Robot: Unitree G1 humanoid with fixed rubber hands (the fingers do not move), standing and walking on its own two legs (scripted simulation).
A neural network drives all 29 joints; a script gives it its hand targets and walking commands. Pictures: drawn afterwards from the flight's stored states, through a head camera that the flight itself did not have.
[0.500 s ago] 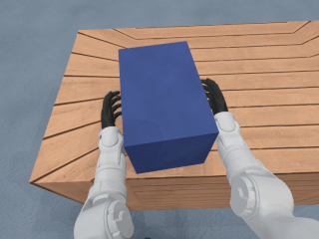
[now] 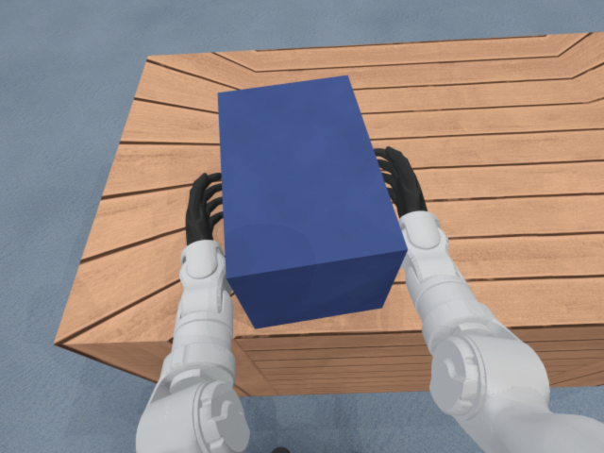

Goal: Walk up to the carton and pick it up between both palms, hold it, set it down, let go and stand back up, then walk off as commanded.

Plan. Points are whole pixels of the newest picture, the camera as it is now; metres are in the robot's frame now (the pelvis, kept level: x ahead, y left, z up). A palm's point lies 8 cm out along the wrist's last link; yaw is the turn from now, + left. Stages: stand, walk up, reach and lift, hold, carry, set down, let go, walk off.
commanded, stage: reach and lift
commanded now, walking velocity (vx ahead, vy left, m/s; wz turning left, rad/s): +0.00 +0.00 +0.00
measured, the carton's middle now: (301, 202) +0.44 +0.08 +0.02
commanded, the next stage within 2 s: none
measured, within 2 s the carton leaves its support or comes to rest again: leaves its support in 1.12 s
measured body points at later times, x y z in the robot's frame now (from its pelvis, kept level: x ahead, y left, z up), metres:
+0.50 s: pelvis -0.01 +0.00 +0.00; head +0.07 +0.02 +0.44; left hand +0.37 +0.21 +0.04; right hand +0.44 -0.07 +0.05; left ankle -0.02 +0.14 -0.75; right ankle -0.01 -0.08 -0.75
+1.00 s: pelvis -0.03 -0.01 -0.01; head +0.03 +0.00 +0.44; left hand +0.35 +0.20 +0.03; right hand +0.42 -0.08 +0.05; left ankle -0.02 +0.14 -0.75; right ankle -0.01 -0.08 -0.75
